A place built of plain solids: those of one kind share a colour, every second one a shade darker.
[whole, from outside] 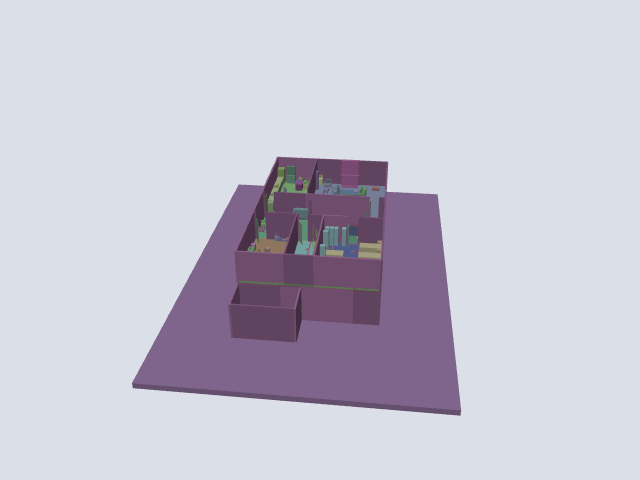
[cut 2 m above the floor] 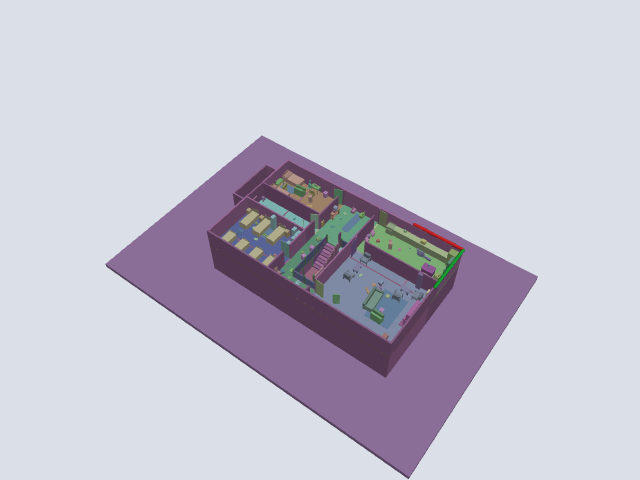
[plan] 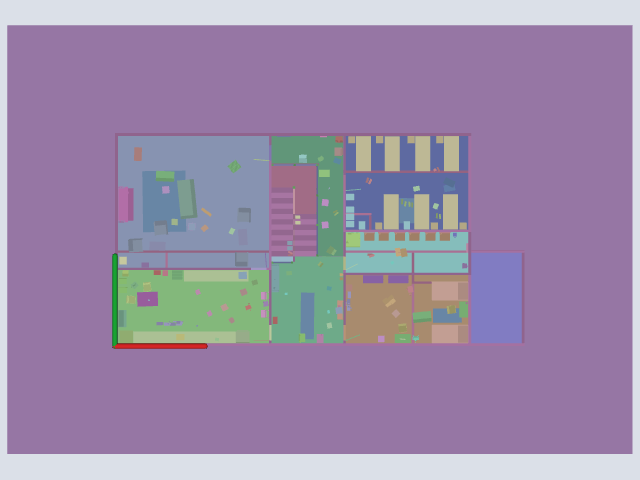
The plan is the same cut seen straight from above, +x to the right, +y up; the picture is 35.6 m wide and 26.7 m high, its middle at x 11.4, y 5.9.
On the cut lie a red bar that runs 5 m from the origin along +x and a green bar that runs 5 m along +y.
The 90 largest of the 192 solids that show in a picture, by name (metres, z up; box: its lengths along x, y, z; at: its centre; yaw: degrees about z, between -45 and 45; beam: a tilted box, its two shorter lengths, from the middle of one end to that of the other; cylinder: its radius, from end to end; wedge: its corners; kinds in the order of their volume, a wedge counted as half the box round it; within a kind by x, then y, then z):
{
 "under_1": {"box": [34.78, 23.85, 0.5], "at": [11.39, 5.92, -0.33]},
 "wall_1": {"box": [0.16, 4.07, 2.77], "at": [0.08, 2.19, 4.89]},
 "wall_2": {"box": [0.16, 5.03, 3.51], "at": [0.08, 2.67, 1.45]},
 "wall_3": {"box": [0.16, 7.33, 2.77], "at": [0.08, 8.03, 4.89]},
 "wall_4": {"box": [0.16, 6.37, 3.51], "at": [0.08, 8.51, 1.45]},
 "wall_5": {"box": [7.56, 0.13, 2.77], "at": [3.78, 4.29, 4.89]},
 "wall_6": {"box": [0.13, 3.06, 2.77], "at": [8.63, 2.7, 4.89]},
 "wall_7": {"box": [0.13, 5.95, 2.77], "at": [8.63, 7.33, 4.89]},
 "wall_8": {"box": [19.81, 0.16, 2.77], "at": [9.9, 0.08, 4.89]},
 "wall_9": {"box": [19.81, 0.16, 6.58], "at": [9.9, 11.77, 2.99]},
 "wall_10": {"box": [0.13, 5.04, 3.51], "at": [11.28, 7.51, 1.45]},
 "wall_11": {"box": [22.78, 0.16, 3.51], "at": [11.39, 0.08, 1.45]},
 "wall_12": {"box": [0.13, 2.78, 2.77], "at": [12.77, 2.56, 4.89]},
 "wall_13": {"box": [0.13, 1.36, 2.77], "at": [12.77, 5.66, 4.89]},
 "wall_14": {"box": [0.13, 2.18, 2.77], "at": [12.77, 7.56, 4.89]},
 "wall_15": {"box": [0.13, 2.18, 2.77], "at": [12.77, 10.6, 4.89]},
 "wall_16": {"box": [7.11, 0.13, 2.77], "at": [16.25, 4.01, 4.89]},
 "wall_17": {"box": [7.11, 0.13, 2.77], "at": [16.25, 6.41, 4.89]},
 "wall_18": {"box": [7.11, 0.13, 3.51], "at": [16.25, 9.7, 1.45]},
 "wall_19": {"box": [10.08, 0.13, 3.51], "at": [17.74, 5.25, 1.45]},
 "wall_20": {"box": [0.13, 3.3, 3.51], "at": [19.71, 1.81, 1.45]},
 "wall_21": {"box": [0.13, 1.6, 3.51], "at": [19.71, 4.39, 1.45]},
 "wall_22": {"box": [0.16, 3.79, 2.77], "at": [19.73, 2.06, 4.89]},
 "wall_23": {"box": [0.16, 2.26, 2.77], "at": [19.73, 5.21, 4.89]},
 "wall_24": {"box": [0.16, 4.28, 3.51], "at": [19.73, 7.49, 1.45]},
 "wall_25": {"box": [0.16, 5.22, 2.77], "at": [19.73, 9.08, 4.89]},
 "wall_26": {"box": [0.16, 1.93, 3.51], "at": [19.73, 10.72, 1.45]},
 "wall_27": {"box": [3.13, 0.031, 3.51], "at": [21.21, 5.33, 1.45]},
 "wall_28": {"box": [0.16, 5.03, 3.51], "at": [22.7, 2.67, 1.45]},
 "stair_1": {"box": [1.2, 3.83, 0.45], "at": [9.3, 6.9, -0.07]},
 "stair_2": {"box": [1.2, 3.54, 0.6], "at": [9.3, 7.05, 0.0]},
 "stair_3": {"box": [1.2, 3.24, 0.76], "at": [9.3, 7.2, 0.08]},
 "stair_4": {"box": [1.2, 2.95, 0.91], "at": [9.3, 7.35, 0.15]},
 "stair_5": {"box": [1.2, 2.65, 1.06], "at": [9.3, 7.49, 0.23]},
 "stair_6": {"box": [1.2, 2.36, 1.21], "at": [9.3, 7.64, 0.31]},
 "stair_7": {"box": [1.2, 2.06, 1.37], "at": [9.3, 7.79, 0.38]},
 "stair_8": {"box": [1.2, 1.77, 1.52], "at": [9.3, 7.94, 0.46]},
 "stair_9": {"box": [1.2, 1.47, 1.67], "at": [9.3, 8.08, 0.54]},
 "stair_10": {"box": [1.2, 1.18, 1.82], "at": [9.3, 8.23, 0.61]},
 "stair_11": {"box": [1.2, 0.88, 1.98], "at": [9.3, 8.38, 0.69]},
 "stair_12": {"box": [1.2, 0.59, 2.13], "at": [9.3, 8.53, 0.76]},
 "stair_13": {"box": [1.2, 0.29, 2.28], "at": [9.3, 8.67, 0.84]},
 "stair_14": {"box": [1.2, 0.29, 3.65], "at": [10.61, 5.14, 1.53]},
 "stair_15": {"box": [1.2, 0.59, 3.5], "at": [10.61, 5.28, 1.45]},
 "stair_16": {"box": [1.2, 0.88, 3.35], "at": [10.61, 5.43, 1.37]},
 "stair_17": {"box": [1.2, 1.18, 3.2], "at": [10.61, 5.58, 1.3]},
 "stair_18": {"box": [1.2, 1.47, 3.04], "at": [10.61, 5.73, 1.22]},
 "stair_19": {"box": [1.2, 1.77, 2.89], "at": [10.61, 5.87, 1.15]},
 "stair_20": {"box": [1.2, 2.06, 2.74], "at": [10.61, 6.02, 1.07]},
 "stair_21": {"box": [1.2, 2.36, 2.59], "at": [10.61, 6.17, 0.99]},
 "stair_landing_1": {"box": [1.31, 1.21, 2.43], "at": [9.35, 9.42, 0.92]},
 "stair_landing_2": {"box": [1.2, 2.68, 2.43], "at": [10.61, 8.69, 0.92]},
 "upper_floor_common_1": {"box": [8.41, 7.33, 0.16], "at": [4.37, 8.03, 3.43]},
 "floor_hall_1": {"box": [4.0, 4.83, 0.5], "at": [10.7, 2.58, -0.25]},
 "floor_lamp_1": {"box": [2.84, 5.03, 0.5], "at": [21.2, 2.67, -0.25]},
 "iron_single_1": {"box": [0.83, 1.96, 0.53], "at": [13.82, 10.7, 3.77]},
 "iron_single_2": {"box": [0.83, 1.96, 0.53], "at": [15.36, 7.46, 3.77]},
 "iron_single_3": {"box": [0.83, 1.96, 0.53], "at": [15.42, 10.7, 3.77]},
 "iron_single_4": {"box": [0.83, 1.96, 0.53], "at": [17.06, 7.46, 3.77]},
 "iron_single_5": {"box": [0.83, 1.96, 0.53], "at": [17.12, 10.7, 3.77]},
 "iron_single_6": {"box": [0.83, 1.96, 0.53], "at": [18.66, 7.46, 3.77]},
 "iron_single_7": {"box": [0.83, 1.96, 0.53], "at": [18.72, 10.7, 3.77]},
 "upper_floor_dorm_1": {"box": [6.82, 5.22, 0.16], "at": [16.24, 9.08, 3.43]},
 "upper_floor_kit_1": {"box": [8.41, 4.07, 0.16], "at": [4.37, 2.19, 3.43]},
 "upper_floor_hall_1": {"box": [4.0, 4.53, 0.16], "at": [10.7, 2.42, 3.43]},
 "upper_floor_hall_2": {"box": [4.0, 1.66, 0.16], "at": [10.7, 10.86, 3.43]},
 "upper_floor_hall_3": {"box": [1.49, 5.04, 0.16], "at": [11.96, 7.51, 3.43]},
 "upper_floor_1": {"box": [6.82, 3.79, 0.16], "at": [16.24, 2.06, 3.43]},
 "counter_run_1": {"box": [5.71, 0.61, 0.78], "at": [3.87, 0.47, 3.99]},
 "upper_floor_wash_1": {"box": [6.82, 2.26, 0.16], "at": [16.24, 5.21, 3.43]},
 "fireplace_1": {"box": [0.36, 1.8, 2.87], "at": [0.35, 7.88, 4.94]},
 "child_bed_1": {"box": [2.06, 1.06, 0.4], "at": [18.64, 0.66, 3.89]},
 "child_bed_2": {"box": [2.06, 1.06, 0.4], "at": [18.64, 3.06, 3.89]},
 "wall_band_1": {"box": [0.16, 6.37, 0.31], "at": [0.08, 8.51, 3.35]},
 "wall_band_2": {"box": [8.7, 0.13, 0.31], "at": [4.35, 5.25, 3.35]},
 "wall_band_3": {"box": [19.81, 0.16, 0.31], "at": [9.9, 11.77, 3.35]},
 "locker_1": {"box": [0.47, 0.36, 1.72], "at": [13.08, 6.79, 4.37]},
 "locker_2": {"box": [0.47, 0.36, 1.72], "at": [13.08, 7.19, 4.37]},
 "locker_3": {"box": [0.47, 0.36, 1.72], "at": [13.08, 7.59, 4.37]},
 "locker_4": {"box": [0.47, 0.36, 1.72], "at": [13.08, 8.29, 4.37]},
 "fridge_1": {"box": [0.75, 0.7, 1.72], "at": [0.63, 0.52, 4.37]},
 "sofa_1": {"box": [0.93, 2.16, 0.34], "at": [4.02, 8.17, 3.79], "yaw": 5.7},
 "rug_1": {"box": [2.4, 3.4, 0.08], "at": [2.74, 8.05, 3.48], "yaw": 0.8},
 "drying_rack_1": {"box": [1.02, 0.57, 0.53], "at": [2.79, 9.44, 3.77], "yaw": -2.4},
 "drying_rack_2": {"box": [1.02, 0.57, 0.53], "at": [17.08, 1.62, 3.77], "yaw": 5.7},
 "stair_mid_land_1": {"box": [0.11, 1.47, 3.38], "at": [9.96, 8.08, 1.39]},
 "kitchen_table_1": {"box": [1.06, 0.71, 0.72], "at": [1.81, 2.61, 3.87], "yaw": 1.9},
 "range_cooker_1": {"box": [0.76, 0.65, 0.94], "at": [7.1, 0.49, 3.97]},
 "tall_cupboard_1": {"box": [0.47, 0.96, 0.89], "at": [0.41, 1.53, 3.95]},
 "stair_guard_1": {"box": [0.08, 5.04, 0.93], "at": [11.25, 7.51, 3.97]}
}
